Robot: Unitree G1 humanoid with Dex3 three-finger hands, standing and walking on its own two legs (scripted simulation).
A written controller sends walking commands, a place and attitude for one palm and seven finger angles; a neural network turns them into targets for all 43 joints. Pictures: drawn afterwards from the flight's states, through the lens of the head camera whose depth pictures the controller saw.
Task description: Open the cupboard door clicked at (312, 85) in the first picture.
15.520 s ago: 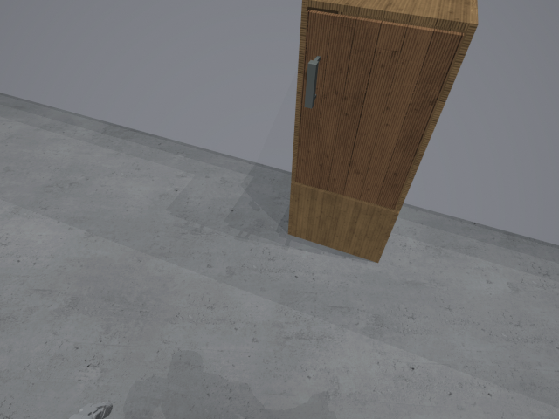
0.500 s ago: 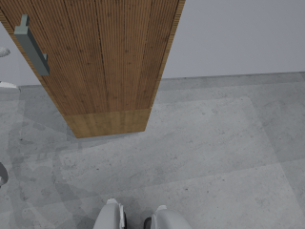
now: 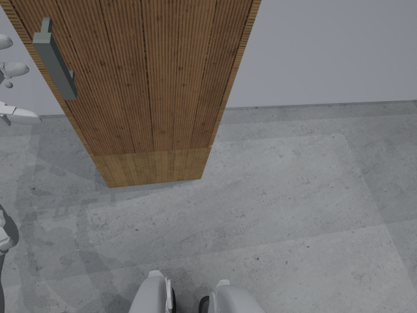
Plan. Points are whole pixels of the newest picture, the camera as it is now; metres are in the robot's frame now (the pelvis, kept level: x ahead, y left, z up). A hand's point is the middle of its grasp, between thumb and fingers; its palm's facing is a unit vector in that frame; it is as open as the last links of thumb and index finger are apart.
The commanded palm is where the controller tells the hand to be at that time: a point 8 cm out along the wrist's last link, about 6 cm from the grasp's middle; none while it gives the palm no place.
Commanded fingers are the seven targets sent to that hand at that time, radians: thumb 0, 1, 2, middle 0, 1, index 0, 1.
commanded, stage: slide the fingers in behind the handle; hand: left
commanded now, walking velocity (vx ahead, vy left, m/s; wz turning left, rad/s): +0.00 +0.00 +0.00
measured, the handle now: (59, 61) +0.55 +0.25 +0.08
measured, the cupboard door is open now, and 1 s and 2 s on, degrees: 0 0 0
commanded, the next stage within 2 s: close the thumb around the handle in 1.62 s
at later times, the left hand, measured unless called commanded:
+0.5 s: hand (28, 83) +0.49 +0.29 +0.09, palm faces +0.12 -0.99 +0.01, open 14.0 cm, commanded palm +0.47 +0.31 +0.08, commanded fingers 0.00 -0.50 0.30 -0.30 -1.20 -0.30 -1.20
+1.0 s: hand (51, 83) +0.50 +0.25 +0.08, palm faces +0.13 -0.99 +0.02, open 14.0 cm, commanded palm +0.48 +0.28 +0.08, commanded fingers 0.00 -0.50 0.30 -0.30 -1.20 -0.30 -1.20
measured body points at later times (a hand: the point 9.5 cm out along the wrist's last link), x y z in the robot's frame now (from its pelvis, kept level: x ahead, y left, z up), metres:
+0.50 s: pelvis +0.00 +0.00 +0.00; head +0.13 +0.05 +0.43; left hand +0.48 +0.34 +0.09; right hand +0.01 -0.27 -0.09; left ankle +0.04 +0.05 -0.67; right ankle -0.01 -0.11 -0.67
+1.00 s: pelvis +0.01 -0.01 +0.00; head +0.13 +0.03 +0.43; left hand +0.49 +0.31 +0.08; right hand +0.01 -0.28 -0.10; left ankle +0.04 +0.05 -0.67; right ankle -0.01 -0.11 -0.67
